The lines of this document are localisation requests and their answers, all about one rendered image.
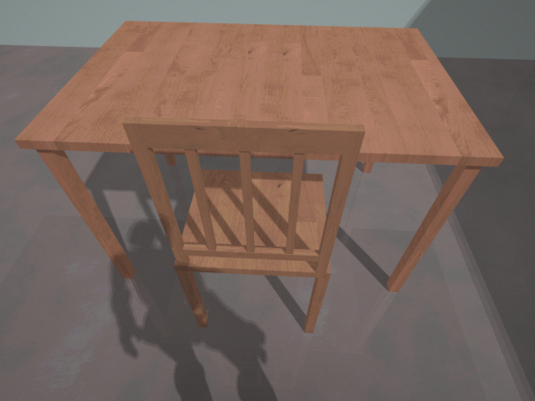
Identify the chair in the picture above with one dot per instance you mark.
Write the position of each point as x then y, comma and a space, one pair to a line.
250, 222

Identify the table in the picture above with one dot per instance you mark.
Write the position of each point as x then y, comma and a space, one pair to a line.
387, 79

